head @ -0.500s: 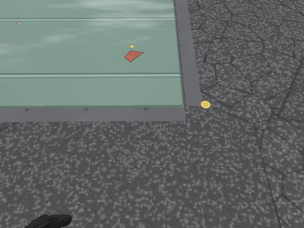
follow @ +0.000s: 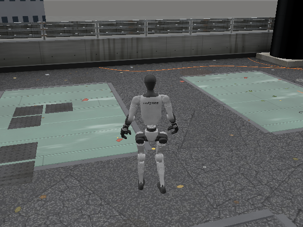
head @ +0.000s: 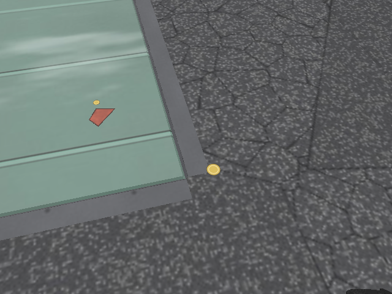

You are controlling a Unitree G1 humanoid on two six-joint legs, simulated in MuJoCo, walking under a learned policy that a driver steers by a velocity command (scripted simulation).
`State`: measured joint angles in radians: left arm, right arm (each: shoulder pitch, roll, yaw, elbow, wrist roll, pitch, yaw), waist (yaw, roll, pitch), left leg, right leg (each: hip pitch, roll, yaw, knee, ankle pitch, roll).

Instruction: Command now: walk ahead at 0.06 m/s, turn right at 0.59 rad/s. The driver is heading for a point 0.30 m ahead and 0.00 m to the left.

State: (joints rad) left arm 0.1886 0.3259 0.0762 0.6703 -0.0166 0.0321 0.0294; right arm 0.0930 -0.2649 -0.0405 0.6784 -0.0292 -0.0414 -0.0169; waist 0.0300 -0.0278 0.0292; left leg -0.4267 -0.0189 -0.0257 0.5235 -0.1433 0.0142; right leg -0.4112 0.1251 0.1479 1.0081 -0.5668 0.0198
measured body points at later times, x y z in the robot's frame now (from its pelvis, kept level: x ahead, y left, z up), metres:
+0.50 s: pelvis +0.02 -0.03 +0.01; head +0.03 -0.05 +0.46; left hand +0.21 +0.19 -0.09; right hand +0.10 -0.32 -0.11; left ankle +0.04 +0.12 -0.71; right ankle +0.00 -0.13 -0.73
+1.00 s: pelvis +0.02 -0.02 +0.01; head +0.02 -0.02 +0.45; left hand +0.14 +0.23 -0.13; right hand +0.06 -0.29 -0.13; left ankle +0.03 +0.12 -0.73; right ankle +0.00 -0.13 -0.73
